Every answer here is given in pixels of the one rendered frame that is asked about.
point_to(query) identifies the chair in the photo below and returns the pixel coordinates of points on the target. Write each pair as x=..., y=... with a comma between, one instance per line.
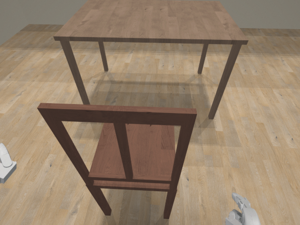
x=136, y=148

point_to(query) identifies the robot left hand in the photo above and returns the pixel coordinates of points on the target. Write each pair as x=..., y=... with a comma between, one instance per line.
x=7, y=166

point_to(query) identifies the robot right hand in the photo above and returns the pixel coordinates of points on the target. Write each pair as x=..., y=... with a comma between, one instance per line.
x=248, y=215

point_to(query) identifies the table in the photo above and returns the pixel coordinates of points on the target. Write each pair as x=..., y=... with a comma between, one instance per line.
x=153, y=21

